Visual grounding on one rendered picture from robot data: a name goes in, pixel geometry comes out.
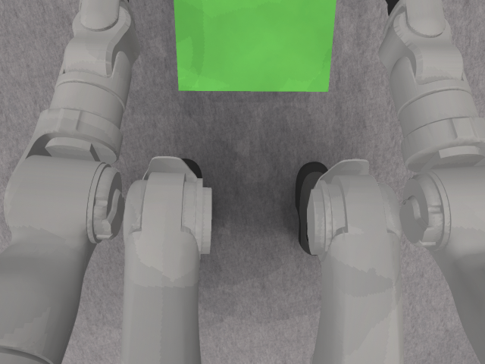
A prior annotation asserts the robot right forearm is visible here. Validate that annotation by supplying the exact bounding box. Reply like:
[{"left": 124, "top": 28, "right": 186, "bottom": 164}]
[{"left": 378, "top": 0, "right": 485, "bottom": 172}]

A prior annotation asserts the left robot foot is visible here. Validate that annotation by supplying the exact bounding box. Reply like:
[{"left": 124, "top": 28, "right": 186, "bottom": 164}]
[{"left": 182, "top": 158, "right": 202, "bottom": 178}]

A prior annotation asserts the carton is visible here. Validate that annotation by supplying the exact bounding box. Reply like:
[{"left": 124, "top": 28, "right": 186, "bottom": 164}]
[{"left": 174, "top": 0, "right": 336, "bottom": 92}]

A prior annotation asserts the robot left forearm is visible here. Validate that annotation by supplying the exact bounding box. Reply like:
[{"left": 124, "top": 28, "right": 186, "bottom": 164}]
[{"left": 4, "top": 0, "right": 141, "bottom": 231}]

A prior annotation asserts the robot right thigh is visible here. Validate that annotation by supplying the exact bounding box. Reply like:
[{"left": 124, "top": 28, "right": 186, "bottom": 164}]
[{"left": 307, "top": 175, "right": 404, "bottom": 364}]

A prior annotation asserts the robot right upper arm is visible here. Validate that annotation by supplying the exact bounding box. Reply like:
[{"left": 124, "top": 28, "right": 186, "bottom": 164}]
[{"left": 399, "top": 165, "right": 485, "bottom": 364}]

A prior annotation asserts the robot left upper arm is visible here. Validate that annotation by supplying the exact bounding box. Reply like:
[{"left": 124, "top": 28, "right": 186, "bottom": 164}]
[{"left": 0, "top": 155, "right": 125, "bottom": 364}]

